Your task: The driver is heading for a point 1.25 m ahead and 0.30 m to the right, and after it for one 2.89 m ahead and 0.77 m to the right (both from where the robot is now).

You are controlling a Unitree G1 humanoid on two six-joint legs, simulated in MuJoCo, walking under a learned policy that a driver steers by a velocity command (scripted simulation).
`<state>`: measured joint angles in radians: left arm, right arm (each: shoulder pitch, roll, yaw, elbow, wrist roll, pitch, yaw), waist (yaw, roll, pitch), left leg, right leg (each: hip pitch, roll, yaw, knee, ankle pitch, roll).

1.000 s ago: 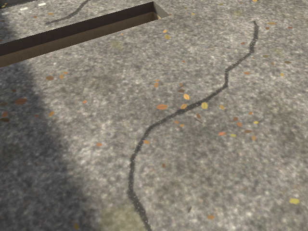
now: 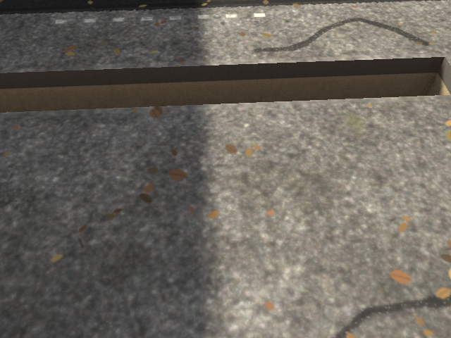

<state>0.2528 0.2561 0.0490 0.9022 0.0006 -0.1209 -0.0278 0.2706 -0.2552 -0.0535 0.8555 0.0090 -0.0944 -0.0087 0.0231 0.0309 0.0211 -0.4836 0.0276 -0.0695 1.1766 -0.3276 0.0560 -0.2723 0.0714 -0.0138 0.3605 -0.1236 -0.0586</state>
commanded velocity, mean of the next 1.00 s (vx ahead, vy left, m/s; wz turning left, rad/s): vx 0.45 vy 0.00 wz -0.43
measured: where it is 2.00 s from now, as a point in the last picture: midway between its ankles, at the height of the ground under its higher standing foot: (285, 299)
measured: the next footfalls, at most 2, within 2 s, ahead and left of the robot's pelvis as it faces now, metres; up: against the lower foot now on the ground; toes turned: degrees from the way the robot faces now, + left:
left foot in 0.28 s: +0.32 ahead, +0.14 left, +0.00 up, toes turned -10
right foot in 0.82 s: +0.51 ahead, -0.19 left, +0.00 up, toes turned -30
